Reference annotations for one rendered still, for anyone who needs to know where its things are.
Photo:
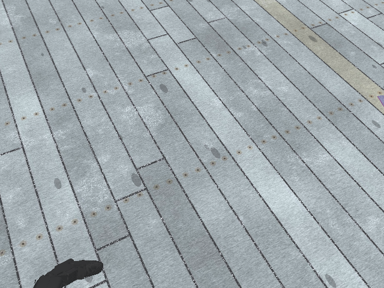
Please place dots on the robot left hand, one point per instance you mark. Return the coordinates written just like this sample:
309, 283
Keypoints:
67, 272

